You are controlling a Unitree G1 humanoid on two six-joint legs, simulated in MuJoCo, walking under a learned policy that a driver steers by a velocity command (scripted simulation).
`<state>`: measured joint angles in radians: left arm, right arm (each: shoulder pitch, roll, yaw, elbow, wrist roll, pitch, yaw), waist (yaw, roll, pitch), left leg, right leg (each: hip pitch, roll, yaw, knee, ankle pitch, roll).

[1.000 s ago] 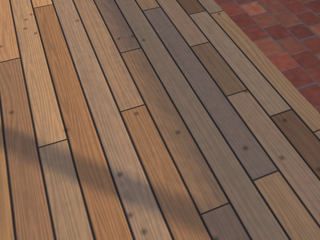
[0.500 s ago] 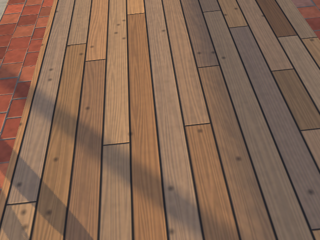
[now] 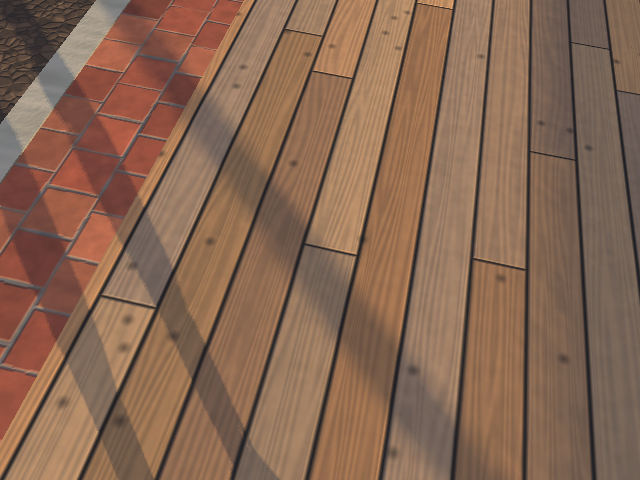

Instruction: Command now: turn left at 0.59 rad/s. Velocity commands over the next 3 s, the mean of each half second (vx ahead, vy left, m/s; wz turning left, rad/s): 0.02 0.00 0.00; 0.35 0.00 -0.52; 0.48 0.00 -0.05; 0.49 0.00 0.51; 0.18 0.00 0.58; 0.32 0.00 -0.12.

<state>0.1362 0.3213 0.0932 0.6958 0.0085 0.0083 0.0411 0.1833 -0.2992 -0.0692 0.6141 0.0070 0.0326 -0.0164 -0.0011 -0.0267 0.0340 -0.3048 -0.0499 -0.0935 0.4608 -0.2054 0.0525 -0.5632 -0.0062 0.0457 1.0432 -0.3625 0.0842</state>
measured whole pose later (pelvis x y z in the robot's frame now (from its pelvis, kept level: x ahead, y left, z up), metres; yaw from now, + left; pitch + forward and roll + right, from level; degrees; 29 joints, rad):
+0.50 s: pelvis +0.01 -0.03 -0.01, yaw -4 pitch +0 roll +1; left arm 0.18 0.28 0.06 0.63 -0.02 0.01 0.01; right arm 0.21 -0.27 -0.07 0.67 -0.01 0.00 -0.02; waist -0.01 -0.02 0.02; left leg -0.27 -0.04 -0.02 0.58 -0.32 0.02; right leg -0.33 0.05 0.14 0.64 -0.33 -0.02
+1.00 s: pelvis +0.15 -0.15 +0.00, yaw -20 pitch +2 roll +2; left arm 0.34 0.27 0.04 0.63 0.00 -0.05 -0.03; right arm 0.21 -0.32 -0.06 0.69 -0.01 -0.10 0.01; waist 0.01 0.03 0.01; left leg -0.57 0.07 -0.03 1.12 -0.27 -0.01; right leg -0.27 0.06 0.03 0.49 -0.25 -0.08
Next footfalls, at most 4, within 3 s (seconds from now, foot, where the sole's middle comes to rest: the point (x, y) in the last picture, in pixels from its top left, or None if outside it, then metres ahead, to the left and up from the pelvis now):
0.20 right None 0.06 -0.15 -0.78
0.84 right None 0.16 -0.23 -0.78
1.34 left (406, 431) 0.55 -0.20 -0.78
1.80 right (522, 351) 0.74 -0.49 -0.78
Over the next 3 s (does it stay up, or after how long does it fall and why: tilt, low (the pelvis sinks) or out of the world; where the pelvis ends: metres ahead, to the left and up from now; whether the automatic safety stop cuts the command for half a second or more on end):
stays up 1.00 -0.36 0.01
